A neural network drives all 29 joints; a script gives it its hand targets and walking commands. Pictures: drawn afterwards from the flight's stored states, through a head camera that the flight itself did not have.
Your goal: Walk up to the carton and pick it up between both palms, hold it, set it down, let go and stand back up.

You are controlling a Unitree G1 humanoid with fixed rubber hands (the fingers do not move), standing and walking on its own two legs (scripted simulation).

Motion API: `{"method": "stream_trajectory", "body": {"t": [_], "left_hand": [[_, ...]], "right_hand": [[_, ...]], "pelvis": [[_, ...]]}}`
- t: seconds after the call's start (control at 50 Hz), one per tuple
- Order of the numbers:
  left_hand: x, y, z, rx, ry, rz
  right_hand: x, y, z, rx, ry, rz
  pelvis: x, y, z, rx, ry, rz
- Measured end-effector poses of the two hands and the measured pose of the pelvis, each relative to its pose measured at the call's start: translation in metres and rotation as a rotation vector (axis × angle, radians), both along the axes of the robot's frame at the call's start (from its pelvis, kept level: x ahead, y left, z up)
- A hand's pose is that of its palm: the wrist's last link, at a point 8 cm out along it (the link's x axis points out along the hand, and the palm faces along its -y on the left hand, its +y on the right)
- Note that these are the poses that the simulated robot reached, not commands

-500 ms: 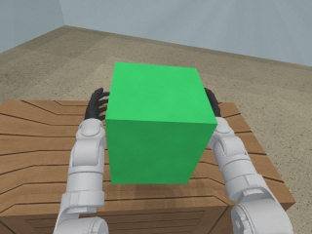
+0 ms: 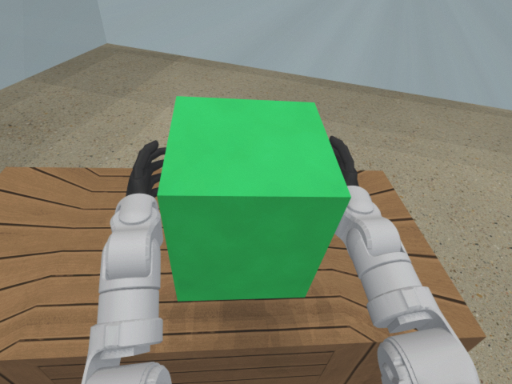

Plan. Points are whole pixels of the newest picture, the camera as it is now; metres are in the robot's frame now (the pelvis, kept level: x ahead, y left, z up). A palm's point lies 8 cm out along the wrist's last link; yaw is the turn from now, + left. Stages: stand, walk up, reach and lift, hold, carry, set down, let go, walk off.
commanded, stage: reach and lift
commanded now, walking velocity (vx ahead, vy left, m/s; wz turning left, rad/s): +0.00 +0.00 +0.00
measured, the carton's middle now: (244, 203) +0.37 -0.01 +0.14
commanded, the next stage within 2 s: hold in 0.32 s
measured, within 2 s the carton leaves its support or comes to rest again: neither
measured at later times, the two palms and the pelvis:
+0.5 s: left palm (142, 185) +0.36 +0.14 +0.19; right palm (349, 177) +0.36 -0.16 +0.20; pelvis -0.01 +0.00 +0.00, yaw -1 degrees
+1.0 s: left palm (138, 182) +0.35 +0.14 +0.20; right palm (352, 173) +0.35 -0.16 +0.21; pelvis -0.01 +0.00 +0.00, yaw -1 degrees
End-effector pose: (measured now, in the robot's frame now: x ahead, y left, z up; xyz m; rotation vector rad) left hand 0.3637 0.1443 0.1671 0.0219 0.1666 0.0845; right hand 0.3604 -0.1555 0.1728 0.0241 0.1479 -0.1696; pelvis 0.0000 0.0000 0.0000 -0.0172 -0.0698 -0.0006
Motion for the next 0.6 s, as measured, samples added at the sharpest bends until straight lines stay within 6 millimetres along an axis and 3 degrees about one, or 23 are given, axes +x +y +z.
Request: {"method": "stream_trajectory", "body": {"t": [0.6], "left_hand": [[-0.007, -0.001, 0.021, -0.010, -0.013, -0.004]], "right_hand": [[-0.008, -0.001, 0.025, -0.013, -0.017, -0.003]], "pelvis": [[-0.010, -0.001, 0.000, 0.001, -0.011, -0.016]]}}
